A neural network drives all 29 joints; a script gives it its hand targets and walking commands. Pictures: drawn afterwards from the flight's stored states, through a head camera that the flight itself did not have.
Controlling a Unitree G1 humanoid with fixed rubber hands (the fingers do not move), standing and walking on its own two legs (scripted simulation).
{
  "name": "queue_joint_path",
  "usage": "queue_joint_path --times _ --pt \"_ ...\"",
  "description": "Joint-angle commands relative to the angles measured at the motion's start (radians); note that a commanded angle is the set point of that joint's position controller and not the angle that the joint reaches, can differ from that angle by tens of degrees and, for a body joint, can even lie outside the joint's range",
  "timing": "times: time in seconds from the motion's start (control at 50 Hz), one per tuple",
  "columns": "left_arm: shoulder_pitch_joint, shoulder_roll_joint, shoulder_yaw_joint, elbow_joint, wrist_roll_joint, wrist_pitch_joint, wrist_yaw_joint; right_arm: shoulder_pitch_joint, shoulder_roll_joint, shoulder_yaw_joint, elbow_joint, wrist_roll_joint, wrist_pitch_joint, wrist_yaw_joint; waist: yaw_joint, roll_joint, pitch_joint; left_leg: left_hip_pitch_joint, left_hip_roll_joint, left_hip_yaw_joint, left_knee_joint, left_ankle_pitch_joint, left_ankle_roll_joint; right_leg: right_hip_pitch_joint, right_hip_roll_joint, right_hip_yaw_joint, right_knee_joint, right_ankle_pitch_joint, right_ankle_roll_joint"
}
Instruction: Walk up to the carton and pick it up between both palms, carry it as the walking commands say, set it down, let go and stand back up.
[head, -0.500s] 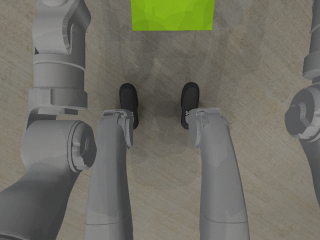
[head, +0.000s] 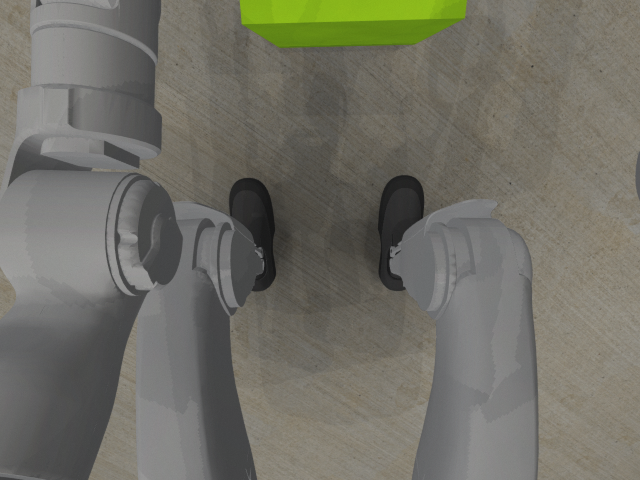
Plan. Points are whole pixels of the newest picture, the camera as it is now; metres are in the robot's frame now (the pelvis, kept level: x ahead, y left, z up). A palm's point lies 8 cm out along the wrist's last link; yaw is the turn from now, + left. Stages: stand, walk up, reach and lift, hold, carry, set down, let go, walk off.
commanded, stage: reach and lift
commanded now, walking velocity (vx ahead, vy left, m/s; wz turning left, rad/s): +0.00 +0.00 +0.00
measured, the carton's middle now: out of the picture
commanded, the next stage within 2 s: none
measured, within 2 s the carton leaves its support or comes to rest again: neither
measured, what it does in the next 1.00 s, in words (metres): lowers itself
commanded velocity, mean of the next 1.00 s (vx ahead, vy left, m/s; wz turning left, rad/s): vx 0.00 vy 0.00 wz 0.00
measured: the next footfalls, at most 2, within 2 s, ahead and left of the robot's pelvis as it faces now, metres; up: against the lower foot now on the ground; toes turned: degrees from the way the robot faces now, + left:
none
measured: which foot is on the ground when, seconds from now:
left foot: down 0.00-1.00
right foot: down 0.00-1.00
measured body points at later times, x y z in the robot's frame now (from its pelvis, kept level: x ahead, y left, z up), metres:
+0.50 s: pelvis +0.02 +0.00 -0.09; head +0.42 -0.03 +0.10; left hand +0.61 +0.14 -0.28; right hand +0.63 -0.21 -0.28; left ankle +0.15 +0.15 -0.44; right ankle +0.15 -0.11 -0.44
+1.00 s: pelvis +0.03 +0.00 -0.10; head +0.43 -0.02 +0.09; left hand +0.62 +0.15 -0.29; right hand +0.63 -0.21 -0.30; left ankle +0.15 +0.15 -0.44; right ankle +0.15 -0.11 -0.44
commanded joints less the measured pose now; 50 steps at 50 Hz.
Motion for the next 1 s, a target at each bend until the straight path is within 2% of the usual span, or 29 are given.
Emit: queue_joint_path --times 0.0,0.02,0.06,0.1,0.14,0.18,0.2,0.24,0.3,0.32,0.34,0.38,0.44,0.46,0.5,0.52,0.56,0.6,0.62,0.68,0.7,0.72,0.74,0.86,0.9,0.92,0.94,0.96,0.98 --pt "-0.494 0.362 0.056 -0.04 0.0 -0.06 0.014 -0.481 -0.161 0.076 -0.188 0.02 -0.058 -0.029 0.111 -0.116 -1.787 0.569 -0.123 0.141 -0.011 0.093 0.026 0.814 0.067 -0.003 -0.076 0.149 0.037" --pt "-0.453 0.34 0.052 0.034 0.014 -0.065 0.007 -0.436 -0.134 0.094 -0.087 0.028 -0.055 -0.024 0.133 -0.122 -1.716 0.524 -0.114 0.13 0.009 0.08 0.025 0.758 0.055 0.003 -0.058 0.123 0.041" --pt "-0.426 0.3 0.015 0.1 -0.005 -0.073 -0.009 -0.377 -0.085 0.128 -0.009 0.046 -0.065 -0.017 0.111 -0.137 -1.62 0.454 -0.111 0.126 0.048 0.066 0.021 0.741 0.046 0.014 -0.042 0.143 0.041" --pt "-0.421 0.307 0.03 0.068 0.014 -0.104 -0.013 -0.341 -0.094 0.077 -0.002 0.007 -0.086 -0.019 0.084 -0.119 -1.541 0.421 -0.11 0.117 0.055 0.086 0.018 0.652 0.056 0.0 -0.009 0.159 0.047" --pt "-0.412 0.323 0.062 0.088 0.047 -0.121 -0.013 -0.377 -0.095 0.082 -0.059 0.013 -0.1 -0.028 0.123 -0.101 -1.618 0.475 -0.111 0.118 0.103 0.13 0.017 0.678 0.05 0.021 0.018 0.187 0.05" --pt "-0.345 0.269 0.019 0.204 0.014 -0.12 -0.033 -0.29 -0.073 0.072 0.052 -0.006 -0.108 -0.019 0.079 -0.125 -1.458 0.422 -0.108 0.101 0.104 0.1 0.009 0.55 0.051 -0.012 0.039 0.142 0.056" --pt "-0.365 0.267 0.025 0.077 0.022 -0.14 -0.036 -0.302 -0.089 0.063 -0.033 -0.004 -0.123 -0.021 0.08 -0.1 -1.527 0.433 -0.113 0.117 0.13 0.172 0.004 0.626 0.044 0.006 0.055 0.23 0.052" --pt "-0.39 0.263 0.009 0.065 0.02 -0.159 -0.028 -0.311 -0.106 0.064 -0.014 -0.008 -0.144 -0.034 0.067 -0.096 -1.571 0.468 -0.117 0.104 0.171 0.193 -0.004 0.617 0.039 0.008 0.087 0.235 0.052" --pt "-0.312 0.246 0.001 0.229 -0.017 -0.167 -0.04 -0.288 -0.058 0.103 0.042 0.014 -0.149 -0.025 0.083 -0.132 -1.392 0.362 -0.108 0.09 0.181 0.14 0.007 0.533 0.038 0.019 0.102 0.184 0.057" --pt "-0.332 0.222 -0.025 0.112 -0.032 -0.176 -0.038 -0.296 -0.079 0.076 -0.068 0.005 -0.168 -0.032 0.039 -0.115 -1.51 0.441 -0.118 0.093 0.189 0.22 0.002 0.583 0.04 0.001 0.121 0.26 0.055" --pt "-0.353 0.229 -0.043 0.089 -0.038 -0.184 -0.036 -0.324 -0.113 0.075 -0.102 0.007 -0.182 -0.039 0.043 -0.096 -1.591 0.478 -0.117 0.09 0.225 0.246 0.0 0.597 0.032 0.006 0.146 0.281 0.054" --pt "-0.341 0.238 -0.058 0.198 -0.044 -0.186 -0.035 -0.321 -0.11 0.104 0.007 0.033 -0.184 -0.037 0.041 -0.123 -1.436 0.362 -0.107 0.077 0.233 0.194 0.0 0.492 0.034 -0.012 0.175 0.23 0.06" --pt "-0.352 0.245 -0.088 0.171 -0.051 -0.192 -0.049 -0.306 -0.092 0.13 0.014 0.04 -0.183 -0.041 0.057 -0.089 -1.421 0.321 -0.101 0.075 0.239 0.184 -0.012 0.558 0.025 0.018 0.2 0.252 0.055" --pt "-0.323 0.214 -0.08 0.232 -0.044 -0.193 -0.052 -0.257 -0.091 0.116 0.085 0.026 -0.183 -0.038 0.024 -0.082 -1.34 0.304 -0.101 0.072 0.243 0.127 -0.015 0.497 0.022 0.01 0.197 0.194 0.055" --pt "-0.328 0.277 -0.03 0.192 -0.029 -0.204 -0.047 -0.323 -0.113 0.118 -0.043 0.031 -0.198 -0.037 0.057 -0.112 -1.377 0.338 -0.104 0.08 0.276 0.202 -0.007 0.496 0.022 0.009 0.207 0.24 0.06" --pt "-0.307 0.25 -0.055 0.2 -0.053 -0.21 -0.048 -0.295 -0.122 0.122 -0.042 0.033 -0.208 -0.041 0.033 -0.115 -1.43 0.384 -0.105 0.068 0.297 0.246 -0.006 0.522 0.025 0.009 0.232 0.277 0.057" --pt "-0.311 0.279 -0.027 0.227 -0.024 -0.211 -0.045 -0.285 -0.093 0.151 0.01 0.057 -0.195 -0.04 0.093 -0.119 -1.362 0.332 -0.103 0.078 0.297 0.187 -0.002 0.497 0.02 0.019 0.226 0.225 0.06" --pt "-0.321 0.241 -0.086 0.205 -0.074 -0.212 -0.051 -0.309 -0.098 0.145 -0.076 0.061 -0.214 -0.043 0.001 -0.114 -1.383 0.333 -0.106 0.072 0.298 0.2 0.006 0.496 0.035 -0.005 0.22 0.26 0.052" --pt "-0.315 0.255 -0.058 0.203 -0.051 -0.214 -0.047 -0.317 -0.109 0.155 -0.088 0.07 -0.212 -0.043 0.06 -0.108 -1.41 0.375 -0.109 0.084 0.304 0.233 0.001 0.513 0.03 -0.001 0.225 0.274 0.06" --pt "-0.299 0.246 -0.074 0.183 -0.052 -0.208 -0.053 -0.254 -0.129 0.12 -0.022 0.042 -0.206 -0.044 0.013 -0.104 -1.407 0.32 -0.112 0.073 0.298 0.237 -0.015 0.525 0.028 -0.003 0.249 0.315 0.057" --pt "-0.301 0.237 -0.091 0.16 -0.063 -0.214 -0.051 -0.275 -0.104 0.139 -0.065 0.075 -0.214 -0.05 0.044 -0.077 -1.459 0.359 -0.109 0.076 0.298 0.253 -0.006 0.589 0.029 0.01 0.252 0.338 0.051" --pt "-0.272 0.25 -0.081 0.199 -0.057 -0.21 -0.049 -0.224 -0.119 0.129 0.003 0.051 -0.205 -0.05 0.022 -0.1 -1.446 0.39 -0.116 0.074 0.297 0.233 -0.01 0.533 0.031 -0.01 0.249 0.288 0.056" --pt "-0.257 0.235 -0.066 0.199 -0.053 -0.206 -0.052 -0.241 -0.131 0.135 -0.055 0.046 -0.215 -0.048 0.007 -0.1 -1.398 0.345 -0.11 0.077 0.311 0.239 -0.007 0.501 0.029 0.001 0.24 0.3 0.051" --pt "-0.248 0.235 -0.052 0.199 -0.048 -0.205 -0.057 -0.264 -0.106 0.149 -0.068 0.052 -0.207 -0.04 0.05 -0.124 -1.38 0.313 -0.111 0.083 0.29 0.196 0.001 0.537 0.034 0.013 0.23 0.284 0.054" --pt "-0.274 0.225 -0.065 0.194 -0.061 -0.197 -0.06 -0.251 -0.09 0.164 -0.045 0.058 -0.203 -0.037 0.017 -0.143 -1.408 0.335 -0.108 0.088 0.294 0.186 -0.004 0.57 0.031 0.001 0.219 0.281 0.067" --pt "-0.324 0.214 -0.097 0.153 -0.082 -0.205 -0.062 -0.26 -0.091 0.141 -0.033 0.053 -0.202 -0.039 -0.005 -0.098 -1.373 0.379 -0.117 0.065 0.266 0.188 0.0 0.501 0.042 -0.009 0.216 0.25 0.058" --pt "-0.304 0.221 -0.094 0.136 -0.065 -0.21 -0.062 -0.275 -0.079 0.155 -0.054 0.073 -0.209 -0.038 0.033 -0.111 -1.425 0.332 -0.117 0.08 0.287 0.206 -0.004 0.578 0.034 0.001 0.242 0.304 0.058" --pt "-0.306 0.228 -0.09 0.139 -0.078 -0.21 -0.058 -0.284 -0.092 0.166 -0.089 0.081 -0.214 -0.045 0.023 -0.118 -1.461 0.359 -0.109 0.077 0.309 0.237 -0.007 0.606 0.033 0.006 0.246 0.341 0.06" --pt "-0.292 0.194 -0.117 0.196 -0.076 -0.211 -0.058 -0.306 -0.043 0.2 -0.057 0.104 -0.205 -0.034 0.052 -0.111 -1.428 0.357 -0.117 0.082 0.284 0.208 0.006 0.6 0.037 0.012 0.229 0.305 0.059"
